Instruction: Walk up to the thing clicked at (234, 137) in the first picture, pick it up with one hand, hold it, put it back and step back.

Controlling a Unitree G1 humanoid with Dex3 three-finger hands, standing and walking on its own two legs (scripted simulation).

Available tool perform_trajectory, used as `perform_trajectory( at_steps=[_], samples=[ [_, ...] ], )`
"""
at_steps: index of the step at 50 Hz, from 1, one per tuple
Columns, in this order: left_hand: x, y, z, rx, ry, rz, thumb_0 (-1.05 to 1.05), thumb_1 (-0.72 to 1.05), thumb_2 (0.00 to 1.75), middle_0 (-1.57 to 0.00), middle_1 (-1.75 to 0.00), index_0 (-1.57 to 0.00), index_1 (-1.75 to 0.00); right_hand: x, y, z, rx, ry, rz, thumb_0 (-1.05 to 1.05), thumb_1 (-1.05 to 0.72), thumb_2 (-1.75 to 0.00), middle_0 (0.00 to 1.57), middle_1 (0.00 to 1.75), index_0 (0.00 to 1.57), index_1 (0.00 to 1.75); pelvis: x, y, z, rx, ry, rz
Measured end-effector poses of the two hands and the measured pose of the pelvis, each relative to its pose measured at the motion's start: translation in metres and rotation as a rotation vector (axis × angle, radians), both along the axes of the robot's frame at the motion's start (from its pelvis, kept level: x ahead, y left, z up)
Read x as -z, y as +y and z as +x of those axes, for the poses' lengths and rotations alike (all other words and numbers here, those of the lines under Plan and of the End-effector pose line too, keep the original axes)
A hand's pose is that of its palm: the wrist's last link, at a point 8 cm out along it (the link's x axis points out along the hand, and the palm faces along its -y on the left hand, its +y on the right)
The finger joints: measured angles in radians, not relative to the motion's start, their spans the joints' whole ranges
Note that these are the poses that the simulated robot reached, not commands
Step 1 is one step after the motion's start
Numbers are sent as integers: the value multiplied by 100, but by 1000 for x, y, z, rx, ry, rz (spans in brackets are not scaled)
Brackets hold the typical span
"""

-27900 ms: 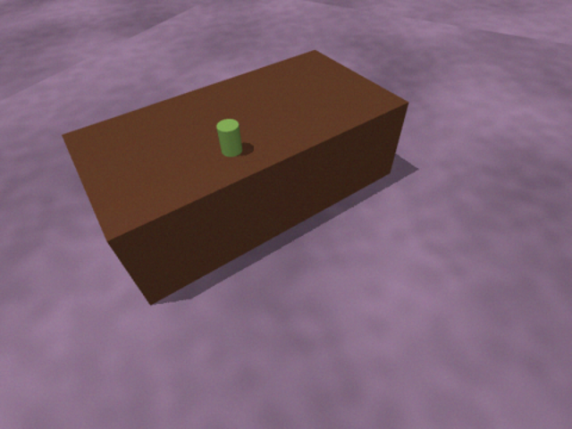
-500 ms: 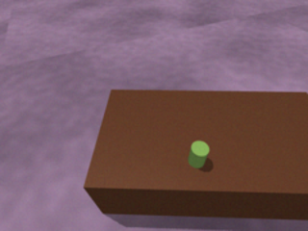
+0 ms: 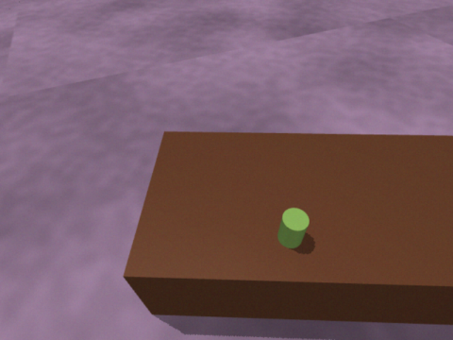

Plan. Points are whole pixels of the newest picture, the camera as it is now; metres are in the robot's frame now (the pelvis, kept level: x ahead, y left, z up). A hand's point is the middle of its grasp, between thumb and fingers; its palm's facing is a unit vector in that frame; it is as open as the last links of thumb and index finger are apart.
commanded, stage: stand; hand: right
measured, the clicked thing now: (292, 228) +0.50 -0.18 -0.31
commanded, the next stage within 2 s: step back in 0.18 s
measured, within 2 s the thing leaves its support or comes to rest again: neither
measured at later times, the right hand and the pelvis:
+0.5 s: hand out of the picture +0.07 -0.30 -0.18, palm faces +0.02 +0.93 -0.37, open 7.3 cm; pelvis -0.05 -0.03 -0.02, yaw -1 degrees
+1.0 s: hand out of the picture -0.09 -0.25 -0.15, palm faces -0.07 +0.90 -0.44, open 7.3 cm; pelvis -0.16 +0.01 -0.01, yaw +2 degrees
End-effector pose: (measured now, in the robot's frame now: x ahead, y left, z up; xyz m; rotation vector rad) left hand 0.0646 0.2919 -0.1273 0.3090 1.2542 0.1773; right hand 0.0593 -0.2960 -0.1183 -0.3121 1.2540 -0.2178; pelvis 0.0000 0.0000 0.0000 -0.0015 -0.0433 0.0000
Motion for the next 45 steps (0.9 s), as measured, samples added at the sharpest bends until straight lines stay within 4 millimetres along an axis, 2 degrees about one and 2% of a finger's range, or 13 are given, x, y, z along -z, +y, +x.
perform_trajectory(
  at_steps=[10, 15, 22, 26, 29, 33, 38, 42, 45],
  samples=[
    [-1, 0, 4, -1, -17, -2, 0, 91, 90, -20, -30, -20, -30, 0, -1, 2, 0, -10, 1, 0, -91, -90, 20, 30, 21, 30, 0, 0, -1, 2, 4, 1],
    [1, 8, 2, -3, -22, 36, 0, 91, 90, -20, -30, -20, -30, 4, -11, 1, 11, -16, -3, 0, -91, -90, 20, 30, 21, 30, 7, -6, -17, 9, 12, 15],
    [2, 1, -20, 12, 0, 105, 0, 91, 90, -20, -30, -20, -30, 21, -44, 0, 21, -46, -13, 0, -91, -90, 21, 30, 21, 30, 23, -27, -37, 17, 10, 10],
    [-5, -9, -39, 20, 6, 108, 0, 91, 90, -20, -30, -20, -30, 23, -50, -3, 10, -48, -16, 0, -91, -90, 20, 30, 21, 30, 20, -30, -51, 30, 8, 37],
    [-10, -13, -45, 24, 6, 105, 0, 91, 90, -20, -30, -20, -30, 22, -49, -14, 2, -44, -7, 0, -91, -90, 20, 30, 20, 30, 15, -28, -62, 27, 24, 37],
    [-11, -13, -42, 21, -61, 96, 1, 90, 90, -21, -30, -21, -30, 25, -43, -40, -26, -2, -18, 0, -91, -90, 20, 30, 20, 30, 17, -24, -76, 6, 38, 22],
    [-3, -3, -44, 7, -167, 71, 0, 90, 90, -21, -30, -21, -30, 26, -29, -72, -70, 39, -45, 0, -91, -90, 20, 30, 21, 30, 25, -13, -100, -38, 24, 1],
    [15, 14, -59, 6, -198, 39, 0, 90, 90, -21, -30, -21, -30, 21, -14, -99, -78, 21, -71, 0, -91, -90, 20, 30, 21, 30, 35, 1, -126, -48, -10, 13],
    [18, 21, -80, -3, -164, 24, 0, 91, 90, -20, -30, -21, -30, 8, -3, -123, -71, 11, -70, 0, -91, -90, 20, 30, 21, 30, 29, 9, -140, -35, -19, -12]
  ],
)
